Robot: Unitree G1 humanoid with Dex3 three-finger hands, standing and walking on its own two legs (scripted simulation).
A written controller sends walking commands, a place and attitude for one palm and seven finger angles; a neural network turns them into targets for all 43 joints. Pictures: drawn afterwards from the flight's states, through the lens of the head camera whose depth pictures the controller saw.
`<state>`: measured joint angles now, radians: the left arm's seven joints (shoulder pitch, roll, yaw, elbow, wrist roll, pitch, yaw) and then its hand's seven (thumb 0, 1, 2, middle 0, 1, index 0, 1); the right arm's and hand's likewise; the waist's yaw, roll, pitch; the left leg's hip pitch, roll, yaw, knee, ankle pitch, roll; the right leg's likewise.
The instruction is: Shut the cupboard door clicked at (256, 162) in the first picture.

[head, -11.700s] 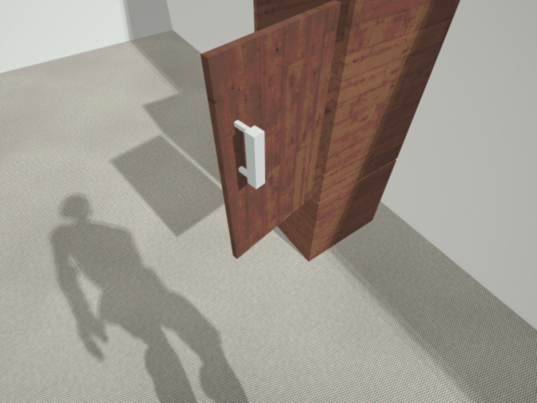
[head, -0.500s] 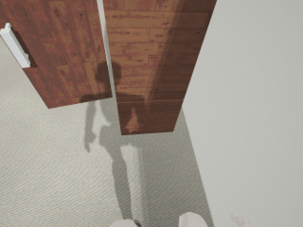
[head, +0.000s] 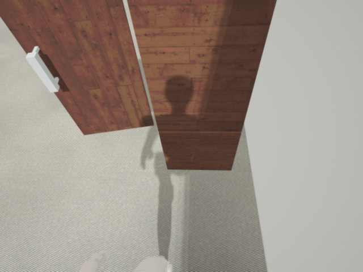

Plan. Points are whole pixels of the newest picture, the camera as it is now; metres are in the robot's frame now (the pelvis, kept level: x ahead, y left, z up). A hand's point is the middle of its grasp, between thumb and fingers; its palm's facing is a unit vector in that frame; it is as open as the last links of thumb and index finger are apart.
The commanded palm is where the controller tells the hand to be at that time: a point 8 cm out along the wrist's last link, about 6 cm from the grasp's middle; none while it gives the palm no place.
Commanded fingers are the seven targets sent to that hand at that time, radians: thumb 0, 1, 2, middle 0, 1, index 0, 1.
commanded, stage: take the last steps up to it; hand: left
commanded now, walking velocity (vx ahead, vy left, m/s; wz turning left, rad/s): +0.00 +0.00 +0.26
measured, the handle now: (45, 69) +0.70 +0.45 +0.04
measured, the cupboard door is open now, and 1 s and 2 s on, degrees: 100 100 100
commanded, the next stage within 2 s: come to a stop and stand still in 0.96 s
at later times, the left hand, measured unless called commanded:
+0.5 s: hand out of the picture -0.10 +0.23 -0.18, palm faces +0.28 -0.93 -0.21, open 7.4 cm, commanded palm none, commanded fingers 0.00 0.90 0.90 -0.20 -0.30 -0.20 -0.30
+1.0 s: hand (93, 214) +0.29 +0.27 -0.16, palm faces +0.12 -0.97 -0.20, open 7.4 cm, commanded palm none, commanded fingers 0.00 0.90 0.90 -0.20 -0.30 -0.20 -0.30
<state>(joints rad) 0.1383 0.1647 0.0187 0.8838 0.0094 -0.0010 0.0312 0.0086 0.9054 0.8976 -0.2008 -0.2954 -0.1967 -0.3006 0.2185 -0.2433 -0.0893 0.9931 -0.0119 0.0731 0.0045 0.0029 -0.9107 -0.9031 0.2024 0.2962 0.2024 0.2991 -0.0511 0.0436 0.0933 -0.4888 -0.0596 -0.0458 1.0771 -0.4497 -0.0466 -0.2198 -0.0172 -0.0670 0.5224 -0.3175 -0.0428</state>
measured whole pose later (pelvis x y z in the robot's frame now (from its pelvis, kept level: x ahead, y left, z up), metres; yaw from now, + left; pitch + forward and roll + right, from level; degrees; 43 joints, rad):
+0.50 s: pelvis +0.03 +0.06 -0.01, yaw +10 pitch +0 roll +1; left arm 0.44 0.22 0.05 1.13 0.02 0.01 0.00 0.01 0.91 0.90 -0.20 -0.30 -0.20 -0.30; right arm 0.04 -0.21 -0.03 0.94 -0.02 -0.02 0.02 0.00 -0.91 -0.90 0.20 0.30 0.20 0.30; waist 0.08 -0.05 0.06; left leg -0.27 -0.01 0.09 0.56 -0.28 0.04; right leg -0.22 -0.14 -0.14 0.77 -0.49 0.01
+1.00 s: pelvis +0.17 +0.09 -0.02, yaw +9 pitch -2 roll +1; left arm 0.07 0.16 0.03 0.96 0.01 -0.06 0.00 0.01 0.91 0.90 -0.20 -0.29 -0.19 -0.30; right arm 0.47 -0.14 -0.02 1.19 -0.01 -0.01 -0.02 0.00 -0.92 -0.90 0.20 0.30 0.20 0.30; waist -0.06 0.01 0.10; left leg -0.15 -0.02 0.07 0.86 -0.52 0.03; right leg -0.36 -0.02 -0.12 0.64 -0.25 -0.07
